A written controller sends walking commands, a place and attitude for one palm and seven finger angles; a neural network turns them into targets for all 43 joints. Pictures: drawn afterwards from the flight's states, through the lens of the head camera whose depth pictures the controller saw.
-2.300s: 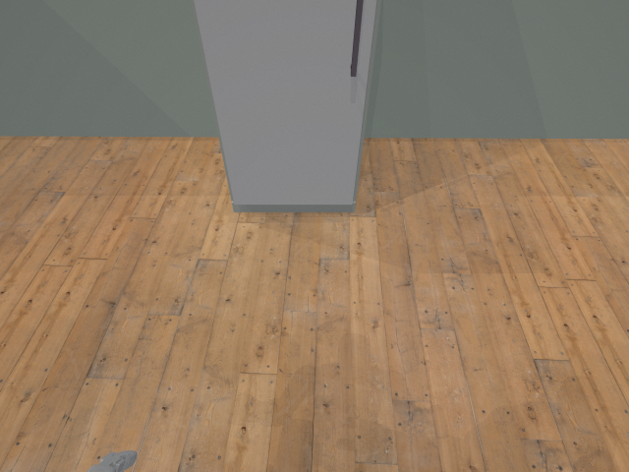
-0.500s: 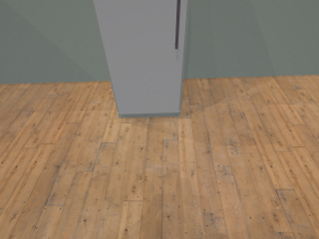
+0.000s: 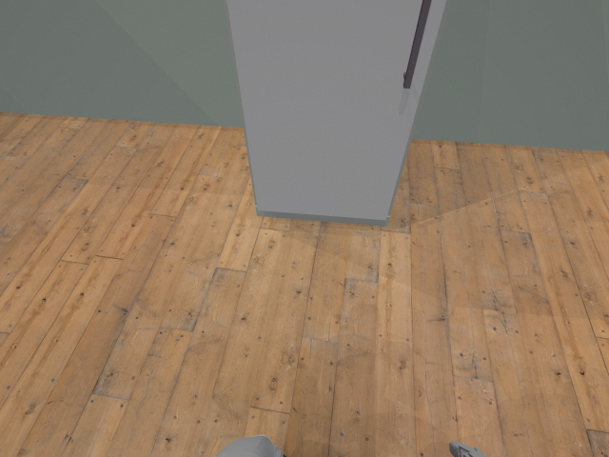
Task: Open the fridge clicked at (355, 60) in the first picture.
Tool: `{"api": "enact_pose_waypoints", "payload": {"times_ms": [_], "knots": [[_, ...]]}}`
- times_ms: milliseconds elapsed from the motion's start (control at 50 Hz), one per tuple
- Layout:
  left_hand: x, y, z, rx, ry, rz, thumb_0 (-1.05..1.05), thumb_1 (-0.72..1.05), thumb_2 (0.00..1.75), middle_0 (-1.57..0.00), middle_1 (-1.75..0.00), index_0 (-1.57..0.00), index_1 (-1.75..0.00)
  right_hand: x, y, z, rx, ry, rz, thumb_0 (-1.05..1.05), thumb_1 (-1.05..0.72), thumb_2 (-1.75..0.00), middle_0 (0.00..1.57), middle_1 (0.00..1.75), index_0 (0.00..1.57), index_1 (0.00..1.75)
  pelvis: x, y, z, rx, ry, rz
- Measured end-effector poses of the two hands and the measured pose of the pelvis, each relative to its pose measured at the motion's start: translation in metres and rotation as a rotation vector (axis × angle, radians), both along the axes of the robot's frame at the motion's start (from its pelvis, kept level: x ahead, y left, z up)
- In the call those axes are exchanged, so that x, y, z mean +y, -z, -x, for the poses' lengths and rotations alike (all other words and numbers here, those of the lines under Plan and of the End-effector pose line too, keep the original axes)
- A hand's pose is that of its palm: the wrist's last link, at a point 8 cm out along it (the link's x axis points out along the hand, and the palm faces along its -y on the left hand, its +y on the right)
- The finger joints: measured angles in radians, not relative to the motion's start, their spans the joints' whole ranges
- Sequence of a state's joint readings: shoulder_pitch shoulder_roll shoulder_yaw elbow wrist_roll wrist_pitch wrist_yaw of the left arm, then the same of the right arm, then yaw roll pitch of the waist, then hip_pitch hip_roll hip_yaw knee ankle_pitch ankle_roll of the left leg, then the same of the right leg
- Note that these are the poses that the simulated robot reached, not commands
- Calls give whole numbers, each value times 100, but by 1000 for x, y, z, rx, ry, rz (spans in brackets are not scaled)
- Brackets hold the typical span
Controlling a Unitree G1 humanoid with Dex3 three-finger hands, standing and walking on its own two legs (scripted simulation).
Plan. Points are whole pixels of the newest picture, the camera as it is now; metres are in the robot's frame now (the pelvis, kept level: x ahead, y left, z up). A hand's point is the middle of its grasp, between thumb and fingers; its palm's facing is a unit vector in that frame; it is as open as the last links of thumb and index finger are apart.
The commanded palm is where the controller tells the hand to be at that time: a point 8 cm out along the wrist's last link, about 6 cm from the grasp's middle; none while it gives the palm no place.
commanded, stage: walk to a spot facing it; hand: right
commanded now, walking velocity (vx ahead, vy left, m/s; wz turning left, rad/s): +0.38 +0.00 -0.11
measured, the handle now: (424, 3) +1.01 -0.17 +0.14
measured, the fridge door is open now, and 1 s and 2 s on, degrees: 0 0 0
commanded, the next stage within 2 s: take the last steps up to it in 0.26 s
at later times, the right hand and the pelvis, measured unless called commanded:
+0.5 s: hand out of the picture +0.14 -0.22 -0.17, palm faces +0.13 +0.98 -0.11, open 7.3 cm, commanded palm none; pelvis +0.21 -0.06 +0.02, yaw -3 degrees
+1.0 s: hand (427, 269) +0.49 -0.19 -0.15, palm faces -0.03 +0.98 -0.20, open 7.3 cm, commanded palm none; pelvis +0.38 -0.01 +0.01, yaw +1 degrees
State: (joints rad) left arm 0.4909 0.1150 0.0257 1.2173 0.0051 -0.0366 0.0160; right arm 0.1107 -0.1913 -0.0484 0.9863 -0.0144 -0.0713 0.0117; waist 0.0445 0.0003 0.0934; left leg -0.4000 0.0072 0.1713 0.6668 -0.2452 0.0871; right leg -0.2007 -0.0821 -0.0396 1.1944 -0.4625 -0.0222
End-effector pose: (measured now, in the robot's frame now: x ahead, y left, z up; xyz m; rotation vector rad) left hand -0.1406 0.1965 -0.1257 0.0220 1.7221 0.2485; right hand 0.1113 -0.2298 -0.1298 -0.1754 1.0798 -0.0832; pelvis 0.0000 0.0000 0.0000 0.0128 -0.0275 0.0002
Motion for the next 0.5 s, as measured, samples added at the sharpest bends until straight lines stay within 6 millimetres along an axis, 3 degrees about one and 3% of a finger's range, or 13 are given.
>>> {"api": "enact_pose_waypoints", "payload": {"times_ms": [80, 160, 280, 400, 440, 500], "knots": [[24, 2, -113, -219, 69, -40, 1, 91, 90, -20, -30, -20, -30, 4, -8, -3, 51, 45, 1, 0, -92, -90, 20, 30, 20, 30, 3, -13, -33, 1, 9, -8], [31, -7, -220, -411, 130, -59, 1, 91, 90, -20, -30, -20, -30, -6, -11, -1, 118, 85, 18, -1, -95, -90, 20, 30, 20, 30, 1, -20, -67, 11, 22, -19], [24, -22, -342, -536, 245, -76, 1, 94, 90, -20, -30, -20, -30, -12, -1, 8, 235, 163, -28, 0, -93, -90, 20, 30, 20, 30, -14, -20, -121, 21, 51, -37], [-14, -20, -436, -582, 356, -81, 1, 92, 90, -20, -30, -20, -30, -21, 20, 15, 395, 246, -93, 0, -91, -90, 20, 30, 20, 30, -44, -7, -180, 17, 77, -34], [-27, -21, -451, -599, 353, -80, 1, 92, 90, -20, -30, -20, -30, -27, 19, 8, 438, 242, -102, 0, -91, -90, 20, 30, 20, 30, -52, -8, -194, 7, 62, -28], [-40, -25, -453, -586, 309, -79, 0, 92, 90, -20, -30, -20, -30, -38, 12, -20, 442, 217, -98, 0, -91, -90, 20, 30, 20, 30, -61, -16, -213, -1, 49, -27]]}}
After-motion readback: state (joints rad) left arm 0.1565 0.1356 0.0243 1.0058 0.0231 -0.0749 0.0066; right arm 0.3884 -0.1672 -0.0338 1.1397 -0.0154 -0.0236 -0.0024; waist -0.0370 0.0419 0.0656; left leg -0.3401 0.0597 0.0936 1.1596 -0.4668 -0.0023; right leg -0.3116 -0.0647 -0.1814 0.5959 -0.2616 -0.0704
